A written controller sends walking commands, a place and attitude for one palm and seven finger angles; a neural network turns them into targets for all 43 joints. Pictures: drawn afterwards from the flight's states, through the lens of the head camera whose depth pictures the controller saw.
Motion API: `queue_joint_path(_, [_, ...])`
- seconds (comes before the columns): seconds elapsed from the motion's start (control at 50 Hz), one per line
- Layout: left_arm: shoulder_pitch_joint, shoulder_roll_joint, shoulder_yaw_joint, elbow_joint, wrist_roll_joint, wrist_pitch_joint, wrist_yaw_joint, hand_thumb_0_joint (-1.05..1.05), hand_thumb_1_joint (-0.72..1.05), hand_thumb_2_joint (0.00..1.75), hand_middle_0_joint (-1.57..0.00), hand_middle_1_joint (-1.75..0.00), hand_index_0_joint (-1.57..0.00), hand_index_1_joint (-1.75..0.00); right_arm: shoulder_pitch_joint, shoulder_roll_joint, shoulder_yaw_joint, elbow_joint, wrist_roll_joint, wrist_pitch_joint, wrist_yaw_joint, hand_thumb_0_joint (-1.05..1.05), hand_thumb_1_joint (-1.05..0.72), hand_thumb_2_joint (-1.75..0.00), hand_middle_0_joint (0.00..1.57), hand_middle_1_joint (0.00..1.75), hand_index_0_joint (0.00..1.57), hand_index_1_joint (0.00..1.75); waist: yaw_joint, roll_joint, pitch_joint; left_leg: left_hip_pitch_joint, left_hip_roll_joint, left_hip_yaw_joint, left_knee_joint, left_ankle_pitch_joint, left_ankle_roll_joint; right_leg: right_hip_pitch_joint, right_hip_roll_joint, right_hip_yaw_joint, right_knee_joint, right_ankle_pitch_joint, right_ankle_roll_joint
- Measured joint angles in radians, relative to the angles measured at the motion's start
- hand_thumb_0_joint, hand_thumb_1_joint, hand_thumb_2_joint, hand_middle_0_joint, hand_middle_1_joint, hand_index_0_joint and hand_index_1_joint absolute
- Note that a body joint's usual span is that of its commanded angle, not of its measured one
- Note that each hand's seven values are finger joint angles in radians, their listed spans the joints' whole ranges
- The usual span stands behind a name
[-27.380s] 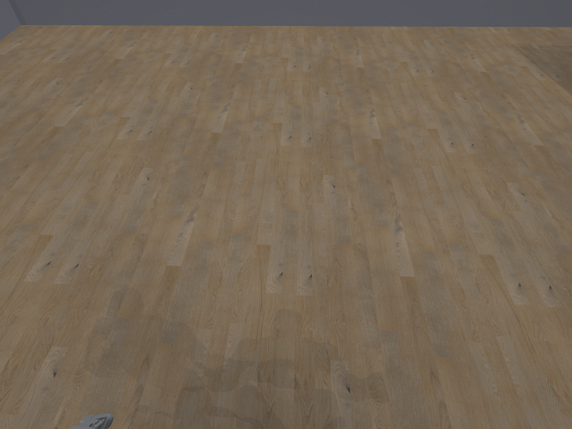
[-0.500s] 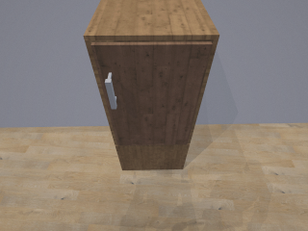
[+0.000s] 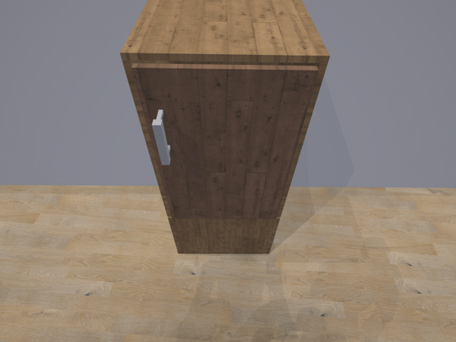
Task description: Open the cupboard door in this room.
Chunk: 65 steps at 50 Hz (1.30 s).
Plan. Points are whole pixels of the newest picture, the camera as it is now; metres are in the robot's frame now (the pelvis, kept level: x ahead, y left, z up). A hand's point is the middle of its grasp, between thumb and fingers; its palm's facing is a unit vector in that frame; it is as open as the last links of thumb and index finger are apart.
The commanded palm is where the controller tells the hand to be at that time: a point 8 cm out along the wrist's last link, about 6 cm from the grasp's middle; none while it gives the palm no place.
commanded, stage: come to a stop and stand still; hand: left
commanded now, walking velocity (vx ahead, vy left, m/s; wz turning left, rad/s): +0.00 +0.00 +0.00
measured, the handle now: (163, 138) +0.55 +0.19 +0.01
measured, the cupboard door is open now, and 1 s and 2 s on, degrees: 0 0 0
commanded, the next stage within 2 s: look again from close up in 0.24 s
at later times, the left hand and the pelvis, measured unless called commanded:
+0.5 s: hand out of the picture +0.02 +0.19 -0.18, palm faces -0.02 -0.98 -0.21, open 7.4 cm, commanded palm none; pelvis +0.01 +0.02 -0.01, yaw -2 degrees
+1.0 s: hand out of the picture +0.02 +0.24 -0.18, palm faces +0.01 -0.98 -0.22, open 7.4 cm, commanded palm +0.10 +0.28 -0.07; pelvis +0.00 +0.05 -0.01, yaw -2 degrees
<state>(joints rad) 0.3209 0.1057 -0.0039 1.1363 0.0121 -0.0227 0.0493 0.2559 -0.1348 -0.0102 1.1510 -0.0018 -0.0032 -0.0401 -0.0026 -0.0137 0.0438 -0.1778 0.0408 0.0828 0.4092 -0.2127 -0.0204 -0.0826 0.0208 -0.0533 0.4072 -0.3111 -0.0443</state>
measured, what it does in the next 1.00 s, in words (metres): shifts its weight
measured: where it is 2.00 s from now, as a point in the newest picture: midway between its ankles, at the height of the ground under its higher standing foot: outside the picture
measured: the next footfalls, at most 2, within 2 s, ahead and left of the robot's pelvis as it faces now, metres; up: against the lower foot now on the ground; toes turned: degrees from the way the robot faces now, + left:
none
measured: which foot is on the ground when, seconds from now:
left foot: down 0.00-1.00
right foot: down 0.00-1.00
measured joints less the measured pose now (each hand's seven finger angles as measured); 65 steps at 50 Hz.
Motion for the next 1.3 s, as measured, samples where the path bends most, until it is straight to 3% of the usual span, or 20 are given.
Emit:
queue_joint_path(0.34, [-0.031,0.039,0.005,-0.014,-0.001,0.0,-0.001,0.0,0.91,0.9,-0.2,-0.3,-0.2,-0.3,-0.023,-0.015,0.005,-0.003,-0.001,-0.001,0.0,0.01,-0.92,-0.9,0.2,0.3,0.19,0.3,0.0,0.0,0.007,0.031,-0.002,0.005,-0.008,-0.017,0.001,0.037,-0.001,0.005,-0.025,-0.005,0.004])
queue_joint_path(0.44, [-0.007,0.026,-0.001,-0.056,0.012,-0.031,0.014,0.0,0.91,0.9,-0.2,-0.3,-0.2,-0.3,-0.028,-0.046,0.002,-0.085,-0.002,0.003,0.017,0.01,-0.92,-0.9,0.2,0.3,0.19,0.3,-0.007,0.041,0.001,-0.076,0.015,-0.037,0.149,-0.071,0.024,-0.025,0.028,0.019,0.031,-0.016,0.008])
queue_joint_path(0.5, [-0.007,0.035,-0.002,-0.067,0.007,-0.022,0.01,0.0,0.91,0.9,-0.2,-0.3,-0.2,-0.3,-0.02,-0.043,0.005,-0.112,-0.005,-0.008,0.016,0.01,-0.92,-0.9,0.2,0.3,0.19,0.3,-0.017,0.03,-0.008,-0.072,-0.002,-0.029,0.163,-0.103,0.023,-0.045,0.01,0.03,0.094,-0.053,0.019])
queue_joint_path(0.6, [-0.028,0.049,-0.002,-0.091,0.007,0.002,0.007,0.0,0.91,0.9,-0.2,-0.3,-0.2,-0.3,-0.004,-0.04,0.012,-0.12,-0.008,-0.004,0.01,0.01,-0.93,-0.9,0.2,0.3,0.19,0.3,-0.008,0.023,-0.028,-0.064,-0.026,-0.013,0.172,-0.105,0.044,-0.048,-0.016,0.042,0.124,-0.067,0.04])
queue_joint_path(0.98, [-0.028,0.082,-0.006,-0.064,0.011,0.015,-0.002,0.0,0.91,0.9,-0.2,-0.3,-0.2,-0.3,0.021,-0.036,0.029,-0.079,-0.004,-0.009,0.021,0.01,-0.91,-0.9,0.2,0.3,0.2,0.3,-0.002,0.002,-0.02,-0.066,-0.058,0.01,0.098,-0.05,0.075,-0.067,-0.049,0.062,0.08,-0.024,0.071])
queue_joint_path(1.0, [0.022,0.078,0.017,-0.22,-0.024,0.079,-0.002,0.01,0.91,0.9,-0.2,-0.3,-0.2,-0.3,0.038,-0.038,0.028,-0.12,0.008,-0.018,0.02,0.01,-0.91,-0.9,0.2,0.3,0.2,0.3,-0.009,0.003,-0.019,-0.082,-0.058,0.004,0.109,-0.052,0.074,-0.078,-0.048,0.055,0.085,-0.023,0.071])
queue_joint_path(1.02, [0.084,0.078,0.034,-0.418,-0.046,0.102,0.009,0.01,0.9,0.89,-0.2,-0.3,-0.2,-0.3,0.063,-0.038,0.03,-0.162,0.018,-0.06,0.008,0.01,-0.91,-0.9,0.2,0.3,0.2,0.3,-0.002,-0.005,-0.022,-0.089,-0.063,0.004,0.109,-0.05,0.072,-0.099,-0.053,0.052,0.112,-0.027,0.061])
queue_joint_path(1.08, [0.172,0.083,0.04,-0.831,-0.107,0.029,0.065,0.02,0.89,0.89,-0.2,-0.32,-0.2,-0.31,0.092,-0.04,0.019,-0.256,0.039,-0.189,-0.014,0.01,-0.91,-0.9,0.2,0.3,0.2,0.3,-0.006,-0.023,-0.049,-0.119,-0.087,0.003,0.115,-0.04,0.069,-0.177,-0.073,0.031,0.212,-0.051,0.04])
queue_joint_path(1.14, [0.08,0.069,0.087,-0.947,-0.145,-0.121,0.029,0.01,0.85,0.87,-0.21,-0.34,-0.2,-0.34,0.057,-0.071,0.007,-0.347,0.027,-0.232,-0.013,0.01,-0.91,-0.9,0.2,0.3,0.2,0.3,-0.034,0.005,-0.091,-0.246,-0.087,-0.027,0.232,-0.068,0.07,-0.273,-0.069,0.004,0.28,-0.088,0.047])
queue_joint_path(1.2, [-0.043,0.084,0.173,-0.907,-0.194,-0.338,-0.088,0.01,0.8,0.85,-0.21,-0.37,-0.21,-0.37,-0.011,-0.092,-0.005,-0.421,0.008,-0.234,0.004,0.01,-0.91,-0.9,0.2,0.3,0.2,0.3,-0.031,0.008,-0.161,-0.432,-0.06,-0.029,0.394,-0.12,0.057,-0.457,-0.049,0.002,0.431,-0.125,0.033])
queue_joint_path(1.24, [-0.095,0.104,0.214,-0.872,-0.238,-0.471,-0.205,0.01,0.76,0.83,-0.21,-0.39,-0.21,-0.39,-0.052,-0.104,-0.019,-0.477,0.007,-0.236,0.023,0.01,-0.91,-0.9,0.2,0.3,0.2,0.3,-0.023,-0.004,-0.192,-0.553,-0.04,-0.029,0.511,-0.16,0.051,-0.576,-0.035,0.002,0.543,-0.167,0.021])
queue_joint_path(1.26, [-0.108,0.114,0.228,-0.86,-0.257,-0.509,-0.265,0.01,0.75,0.83,-0.21,-0.41,-0.21,-0.4,-0.068,-0.112,-0.025,-0.508,0.011,-0.234,0.031,0.01,-0.91,-0.9,0.2,0.3,0.2,0.3,-0.019,-0.007,-0.198,-0.602,-0.032,-0.032,0.565,-0.179,0.045,-0.624,-0.028,-0.001,0.595,-0.184,0.014])
queue_joint_path(1.3, [-0.103,0.129,0.242,-0.859,-0.29,-0.514,-0.357,0.0,0.7,0.81,-0.21,-0.43,-0.21,-0.43,-0.092,-0.13,-0.034,-0.569,0.023,-0.224,0.034,0.01,-0.91,-0.9,0.2,0.3,0.2,0.3,-0.009,-0.01,-0.202,-0.67,-0.02,-0.04,0.649,-0.209,0.035,-0.689,-0.02,-0.008,0.676,-0.214,0.005])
